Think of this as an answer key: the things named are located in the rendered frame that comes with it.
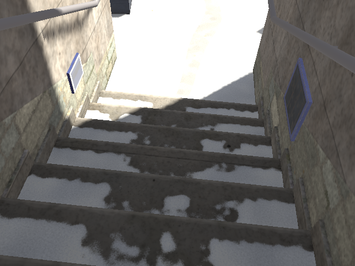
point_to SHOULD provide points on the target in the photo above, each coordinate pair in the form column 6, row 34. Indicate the stairs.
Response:
column 148, row 180

